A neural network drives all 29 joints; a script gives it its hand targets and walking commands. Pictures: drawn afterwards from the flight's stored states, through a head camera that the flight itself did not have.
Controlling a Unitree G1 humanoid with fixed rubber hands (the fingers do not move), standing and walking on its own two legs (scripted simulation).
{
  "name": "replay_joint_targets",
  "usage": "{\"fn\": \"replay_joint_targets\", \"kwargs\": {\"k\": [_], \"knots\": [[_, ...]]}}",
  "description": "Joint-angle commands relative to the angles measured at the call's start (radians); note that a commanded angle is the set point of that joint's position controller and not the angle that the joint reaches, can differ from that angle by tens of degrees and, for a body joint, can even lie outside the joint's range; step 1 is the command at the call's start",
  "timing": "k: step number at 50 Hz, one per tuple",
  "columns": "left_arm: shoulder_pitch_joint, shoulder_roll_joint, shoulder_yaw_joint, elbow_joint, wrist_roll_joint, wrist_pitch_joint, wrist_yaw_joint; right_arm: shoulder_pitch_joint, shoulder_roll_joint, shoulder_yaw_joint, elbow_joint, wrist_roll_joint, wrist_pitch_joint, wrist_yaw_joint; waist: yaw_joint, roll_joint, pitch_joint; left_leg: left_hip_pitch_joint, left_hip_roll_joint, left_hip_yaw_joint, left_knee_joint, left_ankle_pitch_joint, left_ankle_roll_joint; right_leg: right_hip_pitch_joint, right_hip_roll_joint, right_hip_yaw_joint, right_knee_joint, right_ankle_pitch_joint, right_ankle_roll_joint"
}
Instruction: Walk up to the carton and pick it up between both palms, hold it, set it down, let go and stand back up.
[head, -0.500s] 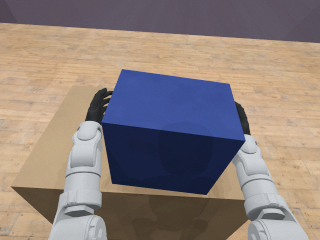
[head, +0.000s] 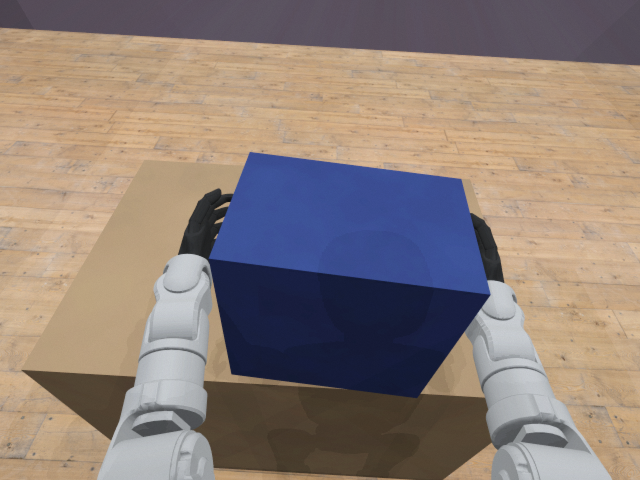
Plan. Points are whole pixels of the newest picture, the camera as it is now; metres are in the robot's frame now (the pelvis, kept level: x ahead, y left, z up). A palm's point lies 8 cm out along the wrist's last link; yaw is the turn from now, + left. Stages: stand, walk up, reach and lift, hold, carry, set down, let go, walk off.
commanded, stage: set down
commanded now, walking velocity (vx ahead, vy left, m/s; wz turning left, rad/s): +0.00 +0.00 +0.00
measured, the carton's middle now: (338, 283) +0.37 -0.01 +0.04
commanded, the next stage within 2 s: none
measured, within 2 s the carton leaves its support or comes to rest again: rests again in 0.88 s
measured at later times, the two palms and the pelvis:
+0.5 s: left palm (201, 263) +0.38 +0.17 +0.07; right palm (476, 286) +0.36 -0.19 +0.05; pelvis +0.00 +0.00 +0.00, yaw -1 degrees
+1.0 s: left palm (205, 275) +0.38 +0.18 +0.04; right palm (469, 291) +0.37 -0.19 +0.03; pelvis +0.01 +0.00 +0.00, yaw -1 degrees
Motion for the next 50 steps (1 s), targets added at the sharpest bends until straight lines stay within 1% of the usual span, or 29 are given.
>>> {"fn": "replay_joint_targets", "kwargs": {"k": [1, 6, 18, 24, 38, 50], "knots": [[-0.54, -0.486, -0.351, -0.074, -0.029, -0.063, -0.064, -0.657, 0.489, 0.329, -0.223, -0.015, -0.123, 0.151, 0.008, 0.029, -0.477, 0.19, -0.02, 0.067, 0.036, 0.351, -0.042, 0.104, 0.007, -0.065, 0.034, 0.424, 0.067], [-0.552, -0.486, -0.34, -0.045, -0.027, -0.097, -0.059, -0.651, 0.499, 0.313, -0.201, -0.035, -0.143, 0.156, 0.014, 0.03, -0.491, 0.177, -0.018, 0.072, 0.035, 0.35, -0.04, 0.105, 0.004, -0.063, 0.037, 0.43, 0.066], [-0.584, -0.485, -0.309, 0.047, -0.02, -0.181, -0.052, -0.633, 0.511, 0.251, -0.125, -0.094, -0.186, 0.163, 0.015, 0.031, -0.5, 0.149, -0.011, 0.081, 0.03, 0.322, -0.039, 0.084, -0.003, -0.059, 0.034, 0.39, 0.06], [-0.587, -0.486, -0.291, 0.09, -0.014, -0.219, -0.048, -0.625, 0.517, 0.23, -0.09, -0.115, -0.207, 0.167, 0.02, 0.033, -0.501, 0.142, -0.007, 0.083, 0.032, 0.328, -0.04, 0.07, -0.003, -0.058, 0.033, 0.376, 0.056], [-0.594, -0.49, -0.287, 0.166, -0.017, -0.327, -0.028, -0.603, 0.544, 0.238, -0.026, -0.134, -0.266, 0.168, 0.03, 0.038, -0.552, 0.121, 0.004, 0.077, 0.059, 0.387, -0.045, 0.052, -0.005, -0.047, 0.047, 0.419, 0.049], [-0.599, -0.482, -0.288, 0.241, -0.024, -0.428, -0.025, -0.564, 0.572, 0.252, 0.042, -0.15, -0.309, 0.155, 0.023, 0.041, -0.567, 0.07, 0.006, 0.067, 0.071, 0.39, -0.046, 0.048, -0.014, -0.03, 0.065, 0.464, 0.05]]}}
